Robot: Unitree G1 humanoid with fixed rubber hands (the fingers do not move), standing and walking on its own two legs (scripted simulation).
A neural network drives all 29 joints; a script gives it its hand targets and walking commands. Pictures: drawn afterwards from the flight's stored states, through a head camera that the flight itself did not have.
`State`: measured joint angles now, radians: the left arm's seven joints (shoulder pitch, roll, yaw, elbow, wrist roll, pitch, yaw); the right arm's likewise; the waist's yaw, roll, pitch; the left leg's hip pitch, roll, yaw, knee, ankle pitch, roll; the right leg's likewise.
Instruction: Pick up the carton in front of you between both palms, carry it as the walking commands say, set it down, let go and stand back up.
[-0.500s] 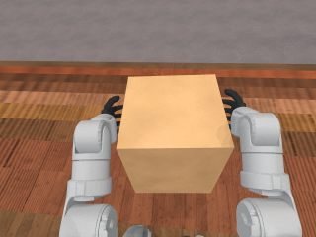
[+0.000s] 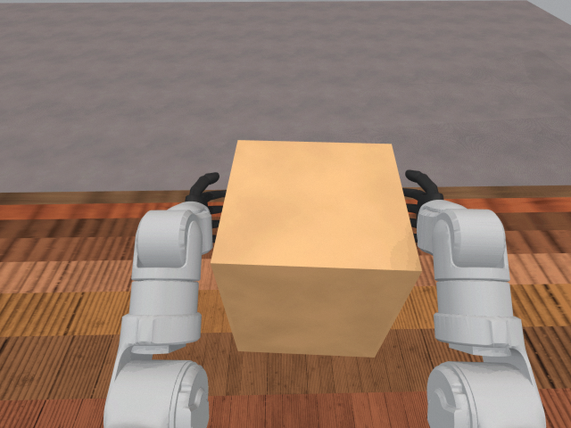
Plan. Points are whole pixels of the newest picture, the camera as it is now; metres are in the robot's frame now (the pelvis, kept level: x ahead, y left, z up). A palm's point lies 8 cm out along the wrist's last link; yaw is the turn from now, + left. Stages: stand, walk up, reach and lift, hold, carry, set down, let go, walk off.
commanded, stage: carry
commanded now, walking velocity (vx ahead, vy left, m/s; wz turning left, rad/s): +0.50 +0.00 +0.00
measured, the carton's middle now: (309, 254) +0.36 -0.02 +0.07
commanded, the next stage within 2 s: none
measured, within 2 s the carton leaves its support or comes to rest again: neither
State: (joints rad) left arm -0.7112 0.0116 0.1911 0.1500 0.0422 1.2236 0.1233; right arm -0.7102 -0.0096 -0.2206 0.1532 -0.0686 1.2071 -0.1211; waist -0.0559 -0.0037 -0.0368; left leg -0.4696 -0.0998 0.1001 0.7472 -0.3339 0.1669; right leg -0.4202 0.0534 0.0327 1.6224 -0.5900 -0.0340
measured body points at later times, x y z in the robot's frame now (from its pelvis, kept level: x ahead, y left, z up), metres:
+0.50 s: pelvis +0.34 +0.02 -0.11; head +0.35 +0.04 +0.33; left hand +0.68 +0.21 -0.02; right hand +0.71 -0.09 +0.00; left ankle +0.27 +0.11 -0.70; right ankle +0.35 -0.01 -0.83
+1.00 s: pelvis +0.68 +0.10 -0.25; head +0.73 +0.10 +0.20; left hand +1.05 +0.22 -0.19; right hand +1.02 -0.09 -0.19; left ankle +0.64 +0.15 -0.95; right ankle +0.73 -0.04 -0.89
